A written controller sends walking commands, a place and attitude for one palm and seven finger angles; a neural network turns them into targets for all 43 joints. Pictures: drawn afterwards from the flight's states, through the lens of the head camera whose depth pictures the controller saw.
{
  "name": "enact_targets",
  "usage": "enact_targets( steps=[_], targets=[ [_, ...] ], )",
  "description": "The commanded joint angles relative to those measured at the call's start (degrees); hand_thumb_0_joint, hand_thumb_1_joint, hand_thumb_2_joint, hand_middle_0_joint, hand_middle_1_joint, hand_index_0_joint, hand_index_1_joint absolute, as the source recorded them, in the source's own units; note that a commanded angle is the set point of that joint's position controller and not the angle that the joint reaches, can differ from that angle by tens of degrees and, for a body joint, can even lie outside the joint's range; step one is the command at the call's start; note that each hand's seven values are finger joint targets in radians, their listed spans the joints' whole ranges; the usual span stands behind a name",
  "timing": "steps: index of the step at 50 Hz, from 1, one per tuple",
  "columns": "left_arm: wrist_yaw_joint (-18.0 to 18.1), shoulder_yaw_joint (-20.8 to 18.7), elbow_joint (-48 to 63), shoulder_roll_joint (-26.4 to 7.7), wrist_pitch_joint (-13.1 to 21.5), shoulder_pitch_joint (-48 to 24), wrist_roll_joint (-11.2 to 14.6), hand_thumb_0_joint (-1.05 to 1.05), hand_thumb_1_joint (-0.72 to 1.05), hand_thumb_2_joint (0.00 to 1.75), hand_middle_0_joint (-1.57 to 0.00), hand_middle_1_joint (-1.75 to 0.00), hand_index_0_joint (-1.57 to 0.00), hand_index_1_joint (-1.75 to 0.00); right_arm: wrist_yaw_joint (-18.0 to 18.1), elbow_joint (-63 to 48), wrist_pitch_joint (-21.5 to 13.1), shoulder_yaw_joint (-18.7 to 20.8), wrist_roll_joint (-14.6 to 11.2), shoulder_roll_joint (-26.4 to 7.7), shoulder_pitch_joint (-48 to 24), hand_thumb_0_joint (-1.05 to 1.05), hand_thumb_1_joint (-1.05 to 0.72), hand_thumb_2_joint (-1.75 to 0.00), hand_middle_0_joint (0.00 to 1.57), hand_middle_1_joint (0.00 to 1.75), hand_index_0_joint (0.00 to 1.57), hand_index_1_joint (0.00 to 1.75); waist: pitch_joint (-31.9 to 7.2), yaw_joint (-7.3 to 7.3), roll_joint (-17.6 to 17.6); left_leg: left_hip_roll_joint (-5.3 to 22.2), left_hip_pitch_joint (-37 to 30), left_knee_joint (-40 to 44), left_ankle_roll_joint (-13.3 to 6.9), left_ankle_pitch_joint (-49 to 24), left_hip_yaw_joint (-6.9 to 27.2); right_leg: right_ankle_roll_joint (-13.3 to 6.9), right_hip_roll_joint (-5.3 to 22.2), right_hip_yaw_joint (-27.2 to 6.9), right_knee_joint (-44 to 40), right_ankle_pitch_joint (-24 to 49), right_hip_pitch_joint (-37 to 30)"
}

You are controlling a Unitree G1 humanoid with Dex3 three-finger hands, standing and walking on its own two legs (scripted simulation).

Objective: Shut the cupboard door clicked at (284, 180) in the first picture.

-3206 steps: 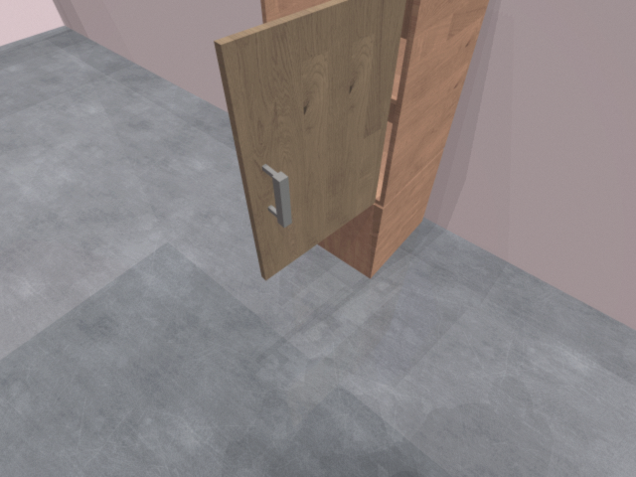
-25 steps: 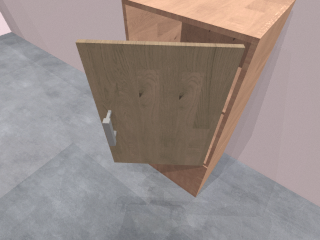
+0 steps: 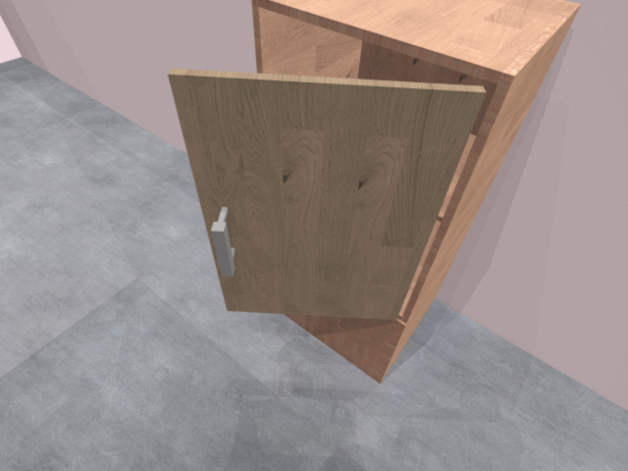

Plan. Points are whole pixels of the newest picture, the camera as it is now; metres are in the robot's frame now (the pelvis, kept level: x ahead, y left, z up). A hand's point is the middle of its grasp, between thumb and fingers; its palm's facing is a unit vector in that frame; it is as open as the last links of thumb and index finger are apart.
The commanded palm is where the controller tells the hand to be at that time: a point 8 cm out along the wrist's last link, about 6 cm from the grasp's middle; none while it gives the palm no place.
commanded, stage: come to a stop and stand still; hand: left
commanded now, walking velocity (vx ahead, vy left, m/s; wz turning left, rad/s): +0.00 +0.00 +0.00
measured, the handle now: (226, 242) +0.50 +0.19 -0.06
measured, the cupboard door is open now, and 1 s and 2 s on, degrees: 35 35 35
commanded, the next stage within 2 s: look again from close up in 0.12 s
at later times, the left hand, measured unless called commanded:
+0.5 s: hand out of the picture +0.00 +0.18 -0.18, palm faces +0.05 -0.98 -0.21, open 7.4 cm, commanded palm none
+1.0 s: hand (171, 391) +0.22 +0.20 -0.03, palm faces +0.24 -0.96 -0.12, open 7.2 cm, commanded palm +0.13 +0.23 -0.07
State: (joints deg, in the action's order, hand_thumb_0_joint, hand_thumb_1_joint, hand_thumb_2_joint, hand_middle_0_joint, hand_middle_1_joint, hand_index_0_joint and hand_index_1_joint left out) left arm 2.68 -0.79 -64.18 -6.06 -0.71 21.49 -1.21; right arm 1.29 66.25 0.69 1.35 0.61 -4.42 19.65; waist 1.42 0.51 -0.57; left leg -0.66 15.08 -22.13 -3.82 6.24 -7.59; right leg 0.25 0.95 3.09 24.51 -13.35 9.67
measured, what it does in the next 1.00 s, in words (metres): stands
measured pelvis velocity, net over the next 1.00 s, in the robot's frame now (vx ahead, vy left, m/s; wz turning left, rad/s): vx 0.03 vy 0.00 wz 0.07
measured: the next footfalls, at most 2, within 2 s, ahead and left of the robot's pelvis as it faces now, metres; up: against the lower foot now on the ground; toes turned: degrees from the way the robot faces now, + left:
none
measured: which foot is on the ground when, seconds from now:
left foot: down 0.00-1.00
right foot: down 0.00-1.00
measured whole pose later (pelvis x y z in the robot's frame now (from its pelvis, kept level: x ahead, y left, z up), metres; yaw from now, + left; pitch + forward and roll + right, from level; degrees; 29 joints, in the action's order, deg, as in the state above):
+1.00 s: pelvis +0.03 +0.00 -0.02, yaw +4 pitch +2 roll +0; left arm 4.7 -2.4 -5.6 -11.6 6.2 23.7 8.4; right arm 1.3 45.3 -16.2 -0.2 -2.0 -12.8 19.3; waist -2.4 2.6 -0.4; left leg -3.8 22.6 -34.2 -3.6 13.7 -4.7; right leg -1.6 1.6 2.4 37.2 -20.4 19.7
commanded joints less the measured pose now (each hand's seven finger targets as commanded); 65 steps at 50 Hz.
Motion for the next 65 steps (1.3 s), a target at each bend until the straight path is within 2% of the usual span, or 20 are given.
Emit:
enact_targets(
  steps=[1, 10, 11, 12, 14, 21, 28, 40, 41, 42, 43, 44, 45, 46, 48, 50, 53, 57, 61, 65],
  targets=[
    [0.1, -0.5, 0.8, -2.6, 0.7, 7.0, -0.2, 0.00, 0.90, 0.90, -0.20, -0.30, -0.20, -0.30, 0.5, -1.8, -0.7, 1.2, 0.2, -6.5, 2.5, 0.00, -0.90, -0.90, 0.20, 0.30, 0.20, 0.30, 5.3, -0.88, 1.5, 8.4, 0.7, 10.3, 2.0, 20.0, 12.6, -1.5, 3.5, -4.4, -4.3, -6.3, 6.3],
    [0.1, -0.4, 0.4, -2.2, 1.0, 7.9, -0.4, 0.00, 0.90, 0.90, -0.20, -0.30, -0.20, -0.30, 0.5, -2.0, -0.8, 1.4, 0.1, -6.4, 1.4, 0.00, -0.90, -0.90, 0.20, 0.30, 0.20, 0.30, 5.2, -0.56, -0.3, 8.3, -1.2, 9.5, 1.9, 18.1, 12.0, -1.5, 3.8, -5.3, -5.2, -6.4, 8.5],
    [1.6, 0.5, 0.2, -5.7, 2.0, 8.6, -1.3, 0.00, 0.90, 0.90, -0.20, -0.30, -0.20, -0.30, -0.3, -7.5, -0.9, 0.8, 0.3, -10.4, -5.5, 0.00, -0.90, -0.90, 0.20, 0.30, 0.20, 0.30, 8.2, -2.52, -2.5, 6.1, 4.6, -2.7, 4.3, 13.4, 6.5, -2.4, 4.9, -4.1, -5.9, -3.6, 7.5],
    [1.2, -0.2, 3.5, -7.6, 2.2, 4.5, -0.7, 0.00, 0.90, 0.90, -0.20, -0.30, -0.20, -0.30, -1.0, -8.9, -0.4, 0.8, 0.4, -7.8, -2.2, 0.00, -0.90, -0.90, 0.20, 0.30, 0.20, 0.30, 3.0, 1.17, -2.2, 4.0, 0.3, -6.5, 4.1, 16.4, 6.5, -3.8, 7.6, -8.7, -8.5, -22.3, 13.6],
    [0.8, -0.5, 5.8, -8.4, 3.2, 0.7, -0.3, 0.00, 0.90, 0.90, -0.20, -0.30, -0.20, -0.30, -1.3, -7.2, -0.3, 0.5, 0.9, -6.7, 2.3, 0.00, -0.90, -0.90, 0.20, 0.30, 0.20, 0.30, 0.9, 3.48, 3.4, 3.6, -4.0, -9.6, 3.2, 11.7, 6.5, -5.5, 8.8, -8.8, -7.5, -19.9, 17.1],
    [0.2, -0.2, 4.8, -4.5, 1.6, 6.8, -0.5, 0.00, 0.90, 0.90, -0.20, -0.30, -0.20, -0.30, -0.6, -10.3, -1.2, 0.7, 0.7, -11.2, -1.6, 0.00, -0.90, -0.90, 0.20, 0.30, 0.20, 0.30, 5.0, -1.49, 4.7, 9.7, 11.1, 9.3, -0.8, 31.1, 18.4, -2.8, 0.4, -0.6, 6.3, -10.7, 6.1],
    [0.1, 0.2, 6.7, -6.7, 2.8, 3.1, -0.1, 0.00, 0.90, 0.90, -0.20, -0.30, -0.20, -0.30, -0.7, -9.3, -2.2, 0.1, 0.4, -10.6, -0.9, 0.00, -0.90, -0.90, 0.20, 0.30, 0.20, 0.30, 3.8, -0.19, -3.8, 6.7, 1.7, 3.2, 0.3, 13.6, 11.8, -3.7, 4.3, -6.9, -1.9, -6.9, 8.9],
    [0.1, 0.4, 6.4, -8.8, 2.4, 1.3, 0.1, 0.00, 0.90, 0.90, -0.20, -0.30, -0.20, -0.30, -0.3, -7.3, -3.2, -0.5, 0.1, -11.3, -2.9, 0.00, -0.90, -0.90, 0.20, 0.30, 0.20, 0.30, -0.5, -0.42, 0.5, 7.3, -4.1, 1.1, 0.5, -0.5, 9.7, -2.4, 4.9, -6.0, -1.6, 4.6, 3.4],
    [1.9, 0.8, 5.0, -8.9, 2.0, 1.9, -0.5, 0.00, 0.90, 0.90, -0.20, -0.30, -0.20, -0.30, -0.2, -11.0, -2.2, -0.5, -0.3, -13.4, -5.8, 0.00, -0.90, -0.90, 0.20, 0.30, 0.20, 0.30, 4.9, -0.76, 0.6, 9.0, -0.4, -5.0, 2.1, 0.8, 8.7, -2.2, 5.4, -6.2, -3.1, 0.5, 7.3],
    [2.3, -21.7, 102.8, -40.0, 16.5, -47.1, 7.6, 0.00, 0.90, 0.90, -0.20, -0.30, -0.20, -0.30, 3.7, -29.9, -12.7, 2.8, -1.8, -24.6, -1.1, 0.00, -0.90, -0.90, 0.20, 0.30, 0.20, 0.30, -15.5, 9.55, 5.1, 5.2, -19.4, -5.1, 2.7, -5.8, 13.9, -1.5, -0.3, 0.9, 6.7, 8.4, 10.0],
    [1.7, -0.8, 86.0, -13.9, 13.0, -7.3, 8.5, 0.00, 0.90, 0.90, -0.22, -0.32, -0.22, -0.32, 4.2, -27.8, -17.8, -1.7, -4.3, -16.1, -5.5, 0.00, -0.90, -0.90, 0.20, 0.30, 0.20, 0.30, -27.4, 0.57, 23.2, 7.5, -27.3, -4.9, 6.2, -11.6, 16.3, -2.0, -2.0, 1.9, 13.8, -0.4, 12.2],
    [4.0, -4.2, 83.8, -14.3, 10.1, -4.2, 10.7, 0.00, 0.90, 0.90, -0.24, -0.34, -0.24, -0.34, 4.3, -25.5, -19.8, -1.4, -3.4, -17.4, -5.8, 0.00, -0.90, -0.90, 0.20, 0.30, 0.20, 0.30, -26.0, -1.05, 21.4, 8.1, -23.7, 0.7, 9.8, -15.2, 17.9, -2.0, -2.3, 1.3, 15.8, -4.4, 12.1],
    [3.5, 5.6, 63.7, 1.5, 3.0, 10.8, 9.8, 0.00, 0.90, 0.90, -0.25, -0.36, -0.25, -0.36, 2.2, -22.5, -20.0, -1.6, -3.4, -14.3, -6.1, 0.00, -0.90, -0.90, 0.20, 0.30, 0.20, 0.30, -14.4, 0.85, 15.7, 7.8, -16.0, 3.8, 9.4, -7.1, 19.2, -1.1, -1.3, 0.7, 17.3, -8.8, 20.0],
    [3.8, 4.1, 74.2, -2.4, 4.6, -1.7, 10.6, 0.00, 0.90, 0.90, -0.27, -0.38, -0.27, -0.38, 0.5, -26.5, -20.3, 0.6, -3.0, -17.2, -4.3, 0.00, -0.90, -0.90, 0.20, 0.30, 0.20, 0.30, -7.2, 2.59, 12.0, 6.8, -7.6, 2.3, 8.0, 5.3, 18.8, -1.6, -0.9, 0.6, 15.6, -8.4, 19.9],
    [1.2, 1.1, 62.2, -2.8, 9.8, 2.5, 10.2, 0.00, 0.90, 0.90, -0.31, -0.42, -0.31, -0.42, -0.1, -29.8, -21.2, 1.3, -2.4, -17.5, -7.8, 0.00, -0.90, -0.90, 0.20, 0.30, 0.20, 0.30, 3.5, 2.98, 1.3, 3.3, 6.7, -5.1, 5.8, 19.4, 16.1, -2.1, -1.1, 2.6, 10.2, -8.2, 23.9],
    [-4.1, -1.3, 52.7, -1.5, 17.2, 15.4, 12.1, 0.00, 0.90, 0.90, -0.35, -0.46, -0.35, -0.46, -1.2, -32.8, -20.4, 2.1, -2.3, -16.7, -8.8, 0.00, -0.90, -0.90, 0.20, 0.30, 0.20, 0.30, 2.2, -0.01, -12.6, 0.9, 15.2, -14.4, 4.8, 16.4, 12.0, -2.3, -1.0, 2.7, 10.8, -14.2, 27.3],
    [-15.9, -6.7, 52.7, -5.7, 31.0, 17.2, 16.0, 0.00, 0.90, 0.90, -0.40, -0.52, -0.40, -0.52, -1.8, -36.7, -19.1, 3.8, -0.9, -17.6, -12.4, 0.00, -0.90, -0.90, 0.20, 0.30, 0.20, 0.30, -4.6, -2.86, -20.0, -0.5, 26.8, -26.1, 5.4, 16.0, 8.7, -2.6, -0.3, -0.9, 19.0, -18.0, 31.3],
    [-23.8, -12.4, 52.0, -11.3, 36.2, 14.0, 17.1, 0.00, 0.90, 0.90, -0.47, -0.60, -0.47, -0.60, -1.9, -43.1, -17.6, 4.6, -2.1, -17.5, -14.9, 0.00, -0.90, -0.90, 0.20, 0.30, 0.20, 0.30, -9.2, -4.69, -6.0, -1.8, 34.8, -34.6, 4.3, 18.1, 7.1, -3.2, 0.3, -6.8, 27.0, -19.8, 34.5],
    [-21.4, -15.4, 76.1, -16.5, 39.2, 2.5, 19.8, 0.00, 0.90, 0.90, -0.55, -0.68, -0.55, -0.68, -1.4, -46.3, -18.0, 4.1, -1.6, -17.0, -13.5, 0.00, -0.90, -0.90, 0.20, 0.30, 0.20, 0.30, -22.7, -4.31, 12.1, 0.0, 30.0, -37.2, 3.2, 19.6, 10.4, -3.6, -1.3, -6.8, 32.9, -19.4, 40.0],
    [-19.3, -10.0, 92.7, -14.8, 43.8, -1.2, 20.2, 0.00, 0.90, 0.90, -0.62, -0.76, -0.62, -0.76, 0.1, -43.2, -19.3, 3.3, -1.2, -16.4, -11.1, 0.00, -0.90, -0.90, 0.20, 0.30, 0.20, 0.30, -28.4, -0.15, 13.1, 1.2, 25.8, -43.0, 2.0, 9.9, 11.8, -3.2, -2.5, -7.3, 35.1, -8.9, 42.4]
  ],
)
